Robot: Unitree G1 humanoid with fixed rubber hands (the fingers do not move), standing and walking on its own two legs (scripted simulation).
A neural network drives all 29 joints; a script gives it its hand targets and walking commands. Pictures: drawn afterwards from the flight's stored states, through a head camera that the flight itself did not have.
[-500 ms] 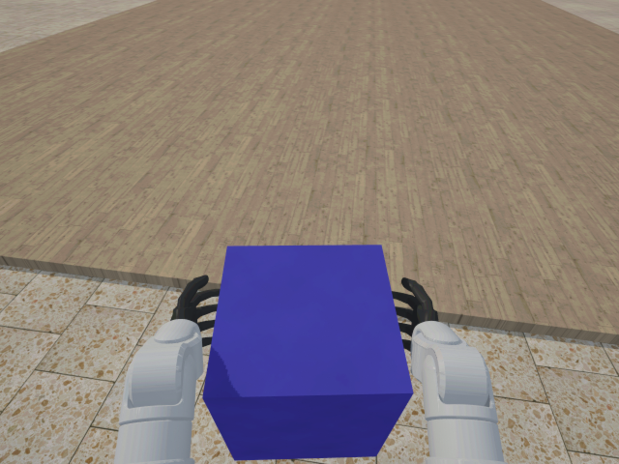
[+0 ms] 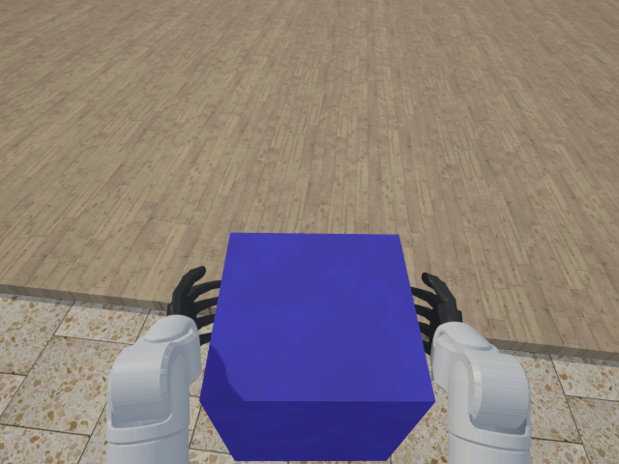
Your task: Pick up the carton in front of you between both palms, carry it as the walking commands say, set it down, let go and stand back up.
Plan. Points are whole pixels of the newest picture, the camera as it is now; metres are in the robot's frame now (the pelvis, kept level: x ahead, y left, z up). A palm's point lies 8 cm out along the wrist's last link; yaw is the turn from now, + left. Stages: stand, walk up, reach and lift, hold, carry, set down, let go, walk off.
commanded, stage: carry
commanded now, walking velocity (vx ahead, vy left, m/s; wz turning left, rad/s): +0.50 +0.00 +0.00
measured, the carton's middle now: (312, 353) +0.28 -0.01 +0.02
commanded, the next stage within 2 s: none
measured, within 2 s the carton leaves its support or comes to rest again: neither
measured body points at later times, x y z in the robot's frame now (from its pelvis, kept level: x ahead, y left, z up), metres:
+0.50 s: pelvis +0.32 -0.03 +0.00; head +0.34 -0.03 +0.45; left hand +0.66 +0.15 +0.16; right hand +0.68 -0.15 +0.15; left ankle +0.44 +0.12 -0.69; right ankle +0.24 -0.09 -0.74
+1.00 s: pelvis +0.65 +0.03 -0.01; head +0.76 +0.05 +0.43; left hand +1.07 +0.17 +0.12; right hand +1.06 -0.13 +0.12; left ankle +0.57 +0.07 -0.74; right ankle +0.74 -0.10 -0.61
